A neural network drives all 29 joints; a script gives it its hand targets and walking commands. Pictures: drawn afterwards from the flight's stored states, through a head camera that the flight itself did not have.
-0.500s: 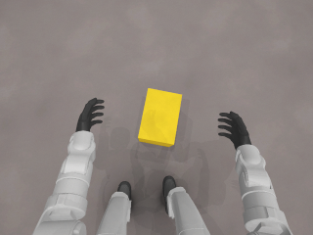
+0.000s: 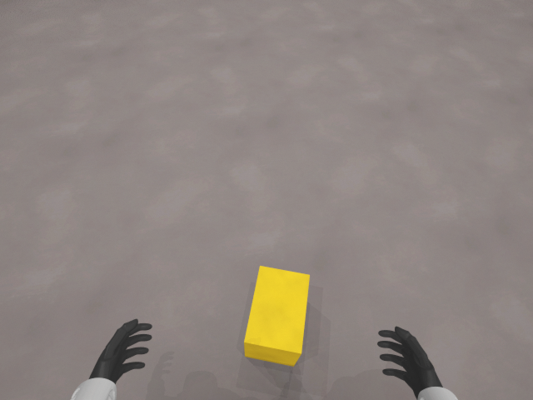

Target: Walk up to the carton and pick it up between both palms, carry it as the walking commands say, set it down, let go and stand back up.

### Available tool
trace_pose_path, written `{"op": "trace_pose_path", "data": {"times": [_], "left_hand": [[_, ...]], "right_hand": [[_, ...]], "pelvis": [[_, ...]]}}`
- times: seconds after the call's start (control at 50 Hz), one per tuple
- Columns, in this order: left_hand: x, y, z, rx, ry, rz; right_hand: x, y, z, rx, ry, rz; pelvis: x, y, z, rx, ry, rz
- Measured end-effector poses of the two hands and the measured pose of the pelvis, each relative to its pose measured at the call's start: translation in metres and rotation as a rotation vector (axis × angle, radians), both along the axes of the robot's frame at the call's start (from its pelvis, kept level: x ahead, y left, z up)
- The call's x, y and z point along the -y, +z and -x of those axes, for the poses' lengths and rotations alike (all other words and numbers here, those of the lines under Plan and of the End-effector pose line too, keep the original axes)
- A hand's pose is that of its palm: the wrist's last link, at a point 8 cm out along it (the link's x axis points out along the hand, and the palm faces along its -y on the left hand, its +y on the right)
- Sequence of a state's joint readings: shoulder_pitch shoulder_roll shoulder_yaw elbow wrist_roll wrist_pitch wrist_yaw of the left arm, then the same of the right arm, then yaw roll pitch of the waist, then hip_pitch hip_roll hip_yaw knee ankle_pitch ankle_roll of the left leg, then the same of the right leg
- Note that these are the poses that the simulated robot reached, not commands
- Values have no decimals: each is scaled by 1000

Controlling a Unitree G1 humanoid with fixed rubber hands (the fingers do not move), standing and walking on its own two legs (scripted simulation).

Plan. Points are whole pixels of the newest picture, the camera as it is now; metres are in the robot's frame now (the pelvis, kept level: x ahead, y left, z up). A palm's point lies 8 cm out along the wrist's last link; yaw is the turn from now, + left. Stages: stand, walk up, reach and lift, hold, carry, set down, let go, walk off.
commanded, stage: let go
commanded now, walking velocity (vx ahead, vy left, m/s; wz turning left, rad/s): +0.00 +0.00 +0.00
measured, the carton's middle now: (276, 316) +0.44 -0.07 -0.67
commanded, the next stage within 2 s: stand in 0.42 s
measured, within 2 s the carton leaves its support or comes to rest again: neither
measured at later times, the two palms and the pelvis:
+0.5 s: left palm (97, 394) +0.15 +0.24 -0.08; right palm (433, 387) +0.16 -0.25 -0.08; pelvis +0.00 -0.01 -0.01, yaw +0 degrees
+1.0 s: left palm out of the picture +0.12 +0.28 -0.09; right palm (453, 396) +0.15 -0.30 -0.10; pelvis +0.01 -0.01 -0.01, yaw +2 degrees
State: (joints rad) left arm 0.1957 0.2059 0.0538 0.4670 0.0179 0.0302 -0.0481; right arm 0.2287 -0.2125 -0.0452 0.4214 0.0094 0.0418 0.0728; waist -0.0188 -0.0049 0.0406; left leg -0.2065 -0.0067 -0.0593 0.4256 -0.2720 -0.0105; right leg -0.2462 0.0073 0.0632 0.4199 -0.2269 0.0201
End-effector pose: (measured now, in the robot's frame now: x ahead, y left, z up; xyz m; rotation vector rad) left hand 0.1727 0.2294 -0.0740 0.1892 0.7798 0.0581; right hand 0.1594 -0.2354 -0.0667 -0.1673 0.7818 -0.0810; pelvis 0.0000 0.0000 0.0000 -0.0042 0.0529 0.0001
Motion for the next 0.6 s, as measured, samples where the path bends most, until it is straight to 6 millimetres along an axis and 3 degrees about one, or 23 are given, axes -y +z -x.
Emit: {"op": "trace_pose_path", "data": {"times": [0.18, 0.42, 0.48, 0.6], "left_hand": [[-10, 6, 17, -15, 23, 13], [1, 4, 13, 11, 29, 3], [-5, -3, 20, -25, 28, -65], [-37, -11, 41, -121, 70, -174]], "right_hand": [[-7, 4, -10, 4, 25, 4], [1, -2, -1, -53, -9, 35], [13, -9, 2, -45, -12, 81], [44, -23, 15, -93, -18, 148]], "pelvis": [[-5, 0, -1, 88, 7, 1], [5, -4, 1, 130, -7, -4], [7, -7, 1, 100, 2, 2], [10, -8, -1, 62, 13, 3]]}}
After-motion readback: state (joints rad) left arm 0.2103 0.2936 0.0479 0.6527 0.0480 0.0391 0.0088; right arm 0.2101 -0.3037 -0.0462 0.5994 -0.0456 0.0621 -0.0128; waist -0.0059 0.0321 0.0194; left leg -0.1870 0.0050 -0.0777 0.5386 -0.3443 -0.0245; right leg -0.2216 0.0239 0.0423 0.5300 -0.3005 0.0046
